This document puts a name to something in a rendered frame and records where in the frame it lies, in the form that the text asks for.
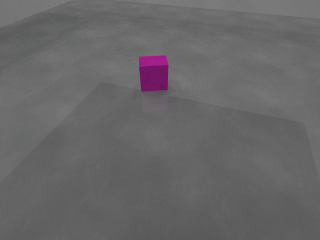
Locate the carton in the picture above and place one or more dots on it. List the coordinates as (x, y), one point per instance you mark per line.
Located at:
(153, 73)

